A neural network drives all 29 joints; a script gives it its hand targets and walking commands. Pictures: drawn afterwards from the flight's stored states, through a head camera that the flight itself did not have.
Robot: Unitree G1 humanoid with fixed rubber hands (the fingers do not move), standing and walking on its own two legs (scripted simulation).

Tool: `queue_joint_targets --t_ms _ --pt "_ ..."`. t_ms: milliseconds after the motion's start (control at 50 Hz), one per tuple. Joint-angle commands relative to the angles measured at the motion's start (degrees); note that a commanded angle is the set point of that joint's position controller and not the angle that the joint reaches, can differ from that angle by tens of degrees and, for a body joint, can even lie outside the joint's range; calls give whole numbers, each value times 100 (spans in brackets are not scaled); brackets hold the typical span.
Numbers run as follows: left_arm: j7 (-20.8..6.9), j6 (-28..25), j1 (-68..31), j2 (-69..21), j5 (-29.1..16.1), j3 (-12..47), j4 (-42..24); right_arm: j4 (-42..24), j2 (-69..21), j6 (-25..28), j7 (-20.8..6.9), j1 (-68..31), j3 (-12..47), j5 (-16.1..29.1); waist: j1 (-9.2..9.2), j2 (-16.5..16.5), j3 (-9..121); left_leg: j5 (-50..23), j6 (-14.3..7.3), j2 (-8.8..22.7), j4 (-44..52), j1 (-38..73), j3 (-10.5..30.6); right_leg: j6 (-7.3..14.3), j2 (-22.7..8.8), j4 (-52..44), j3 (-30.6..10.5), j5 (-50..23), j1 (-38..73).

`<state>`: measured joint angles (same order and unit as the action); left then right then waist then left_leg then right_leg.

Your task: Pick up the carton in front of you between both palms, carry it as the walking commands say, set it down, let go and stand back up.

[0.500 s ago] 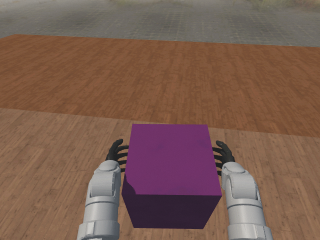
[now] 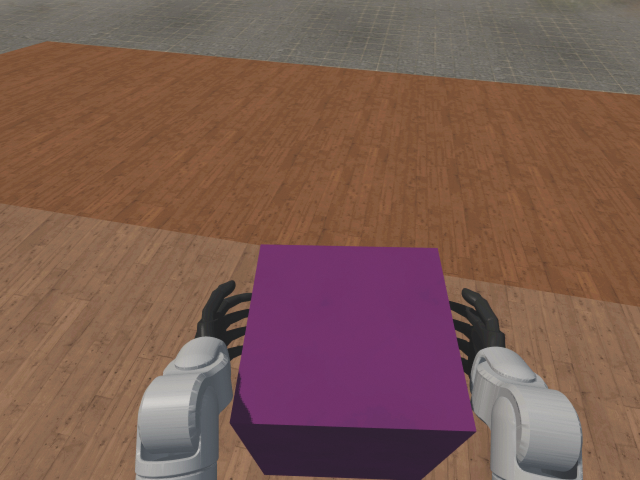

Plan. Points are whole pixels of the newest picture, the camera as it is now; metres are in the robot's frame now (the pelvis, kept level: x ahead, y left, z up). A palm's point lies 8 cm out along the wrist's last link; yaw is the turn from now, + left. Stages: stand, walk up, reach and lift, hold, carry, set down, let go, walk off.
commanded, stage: carry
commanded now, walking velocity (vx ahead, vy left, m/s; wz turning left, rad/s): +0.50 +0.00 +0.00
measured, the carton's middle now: (344, 369) +0.26 +0.00 +0.02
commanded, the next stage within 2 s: none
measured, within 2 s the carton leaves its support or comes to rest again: neither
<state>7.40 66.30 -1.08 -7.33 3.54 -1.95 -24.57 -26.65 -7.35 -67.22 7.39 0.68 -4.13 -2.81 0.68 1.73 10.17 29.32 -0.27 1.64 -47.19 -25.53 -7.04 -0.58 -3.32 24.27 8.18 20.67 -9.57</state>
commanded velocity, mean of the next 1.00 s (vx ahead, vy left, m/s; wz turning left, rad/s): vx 0.50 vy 0.00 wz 0.00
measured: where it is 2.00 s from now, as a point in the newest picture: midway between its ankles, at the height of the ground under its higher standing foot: (337, 239)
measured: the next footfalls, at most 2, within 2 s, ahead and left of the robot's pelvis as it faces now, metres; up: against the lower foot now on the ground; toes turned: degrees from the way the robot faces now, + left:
left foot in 0.08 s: +0.15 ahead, +0.10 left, +0.00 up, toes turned +9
right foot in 0.54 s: +0.51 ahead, -0.10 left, +0.00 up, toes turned -13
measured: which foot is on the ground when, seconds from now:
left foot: up 0.00-0.06, down 0.08-0.56, up 0.58-1.00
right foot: down 0.00-0.10, up 0.12-0.52, down 0.54-1.00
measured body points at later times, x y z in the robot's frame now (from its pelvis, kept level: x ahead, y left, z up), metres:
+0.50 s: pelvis +0.30 +0.00 -0.01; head +0.29 +0.01 +0.44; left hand +0.55 +0.14 +0.07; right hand +0.53 -0.16 +0.08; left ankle +0.11 +0.09 -0.74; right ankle +0.46 -0.11 -0.72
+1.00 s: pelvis +0.63 -0.01 +0.00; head +0.61 -0.02 +0.45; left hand +0.87 +0.14 +0.09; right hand +0.87 -0.17 +0.09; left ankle +0.78 +0.11 -0.71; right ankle +0.48 -0.09 -0.74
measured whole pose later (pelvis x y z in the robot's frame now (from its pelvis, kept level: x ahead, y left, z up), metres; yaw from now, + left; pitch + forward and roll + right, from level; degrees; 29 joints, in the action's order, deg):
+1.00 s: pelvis +0.63 -0.01 +0.00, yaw +0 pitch +3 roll +1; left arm 7.1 66.6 3.8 -7.6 2.2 -1.4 -32.9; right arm -34.5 -7.7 -67.9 7.1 4.7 -1.9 -2.6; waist 0.6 0.3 7.4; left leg 3.5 -0.8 5.5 -31.5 -32.4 -11.0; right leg 0.1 -1.4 13.6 12.4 21.1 4.3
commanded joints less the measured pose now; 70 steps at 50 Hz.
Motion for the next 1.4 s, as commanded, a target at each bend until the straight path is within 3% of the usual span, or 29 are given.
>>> queue_joint_targets --t_ms 0,60,80,100,120,160,200,260,420,500,520,540,560,580,620,640,680,780,960,1020,1040,1060,1080,1100,1140,1160,1200,1280,1380 --pt "-525 50 -2385 -4739 -1701 3498 -1177 -805 -4703 58 -589 -2509 3680 1702 88 710 570 -891 -20 4 1194 -898 -238 733 -1366 -786 -1198 -2233 1533" --pt "-442 141 -2202 -4303 -1833 3562 -1355 -781 -4320 19 -371 -2024 3400 1478 -124 274 962 -1935 -97 -404 2076 2423 -952 315 -784 398 24 -1863 -425" --pt "-410 188 -2212 -4075 -1854 3521 -1382 -753 -4132 -14 -292 -1862 3279 1393 -206 -250 1152 -1423 -208 156 2197 3494 -162 117 -557 1428 327 -1352 -1309" --pt "-393 271 -2393 -3863 -1902 3474 -1512 -689 -3915 -32 -200 -1829 3162 1283 -268 -1789 1054 -416 -710 1826 3443 3641 2941 -181 109 3179 505 -1 -2401" --pt "-380 332 -2501 -3750 -2020 3552 -1457 -700 -3839 -76 -143 -1921 3126 1276 -256 -1693 777 -971 -1344 2370 3632 3730 3961 -51 152 4083 -251 927 -3231" --pt "-403 361 -2325 -3888 -2002 3435 -1170 -911 -3949 -129 -135 -2185 3233 1368 -212 -620 604 -1975 -1417 2275 3339 3322 3206 162 -407 4712 -690 628 -3639" --pt "-432 320 -2118 -4169 -1870 3332 -949 -1021 -4192 -121 -219 -2464 3479 1556 -153 -225 562 -2128 -1010 1929 3574 2858 2186 166 -591 4028 -718 -45 -3373" --pt "-436 205 -1786 -4365 -1539 3239 -820 -1134 -4342 -87 -395 -2457 3758 1753 -153 -541 442 -2772 -750 1556 3725 2747 1247 82 -322 3003 -306 -628 -3077" --pt "-440 134 -1629 -4258 -1310 3443 -1017 -888 -4095 -54 -655 -2011 3753 1700 -181 -1129 -279 -4291 -557 1114 3671 2719 42 177 108 776 523 -1853 -2367" --pt "-515 112 -1587 -4278 -1473 3571 -1081 -983 -4058 -40 -644 -1915 3728 1569 -5 -1160 355 -6014 -221 898 1824 2589 -692 325 657 306 1056 -1658 -168" --pt "-538 104 -1566 -4270 -1477 3549 -1103 -1019 -4007 -31 -637 -1914 3734 1535 97 -859 723 -5114 -95 761 727 1905 -702 314 394 276 735 -1245 956" --pt "-559 103 -1551 -4206 -1455 3502 -1044 -1118 -4001 -48 -632 -1963 3786 1515 154 273 1243 -3403 110 403 -944 524 -480 900 -1220 -100 -1808 160 2092" --pt "-590 78 -1517 -4315 -1569 3545 -964 -1167 -4021 -59 -648 -1924 3824 1519 120 1464 1396 -512 222 -371 -2333 -702 -68 1541 -2141 -1204 -4044 97 2530" --pt "-652 61 -1527 -4458 -1671 3620 -1069 -1045 -4213 -16 -670 -1905 3872 1529 79 1041 1190 -375 47 -30 -3016 -1130 586 1526 -2187 -1266 -3699 -579 2346" --pt "-784 -54 -1751 -4895 -1762 3782 -1098 -963 -4669 104 -758 -1939 3896 1489 48 181 1017 -906 -168 484 -2741 -1055 727 1150 -1832 -1113 -2505 -1405 1468" --pt "-836 -107 -1844 -5040 -1773 3841 -1086 -884 -4867 174 -788 -1934 3908 1449 22 27 917 -1187 -170 640 -2303 -920 756 976 -1699 -1238 -2081 -1355 1058" --pt "-914 -194 -1833 -5119 -1797 3925 -1038 -746 -5018 302 -801 -1802 3922 1340 4 191 884 -1451 -138 597 -1629 -649 530 779 -1503 -1429 -1448 -972 714" --pt "-976 -236 -1513 -4705 -1748 3860 -1033 -735 -4862 393 -706 -1527 3961 1183 13 484 316 -2062 61 531 132 -948 6 813 -1257 -1806 -678 -906 716" --pt "-598 113 -1411 -3793 -1549 3417 -1226 -1164 -3920 -33 -481 -1832 3858 1500 70 653 -485 -2644 -91 286 1659 -895 -553 708 -1112 -1315 -32 -2809 1360" --pt "-501 243 -1559 -3616 -1590 3425 -1365 -1129 -3710 -139 -416 -1770 3672 1507 -65 540 40 -2211 -223 -249 2038 870 -1112 440 -881 313 542 -4433 1115" --pt "-479 281 -1603 -3565 -1610 3439 -1427 -1093 -3666 -160 -402 -1696 3604 1497 -177 254 526 -2065 -258 -79 2028 2240 -846 256 -667 1358 620 -3897 416" --pt "-467 329 -1736 -3548 -1650 3505 -1564 -1081 -3592 -158 -395 -1697 3532 1460 -261 -882 1047 -1141 -815 1389 2524 3531 1518 -44 -215 3098 554 -2537 -1059" --pt "-491 356 -1747 -3617 -1715 3574 -1627 -1024 -3718 -143 -407 -1689 3563 1533 -263 -2219 1316 -1458 -1415 2303 3432 4263 3667 -135 537 4575 128 334 -2478" --pt "-533 330 -1812 -3893 -1779 3668 -1551 -1153 -3955 -138 -457 -1741 3618 1586 -218 -1621 1158 -2299 -1448 2358 3373 4150 3292 34 223 5344 -576 646 -2933" --pt "-658 220 -1937 -4445 -1776 3730 -1428 -1248 -4511 -30 -574 -2034 3787 1638 -196 -574 1044 -3176 -1116 2053 3129 3383 2144 248 -271 5156 -809 148 -2909" --pt "-700 146 -1987 -4631 -1750 3759 -1334 -1253 -4687 34 -629 -2217 3876 1659 -146 -386 986 -3018 -886 1905 3246 2980 1762 264 -407 4673 -848 -167 -2719" --pt "-724 3 -1957 -4785 -1613 3752 -1110 -1167 -4760 146 -710 -2361 3976 1682 -119 -639 934 -2566 -677 1684 3440 2615 1217 255 -367 4116 -639 -513 -2493" --pt "-588 -193 -2027 -4532 -1329 3607 -811 -850 -4370 298 -734 -2460 3913 1644 -142 -901 527 -2535 -776 1469 3682 2591 579 106 -320 2949 -274 -1049 -2868" --pt "-306 -268 -2935 -3775 -1324 3295 -442 -314 -3602 406 -414 -3112 3469 1476 -236 -922 24 -3055 -813 1190 3529 2522 48 142 -138 1513 101 -1730 -2759"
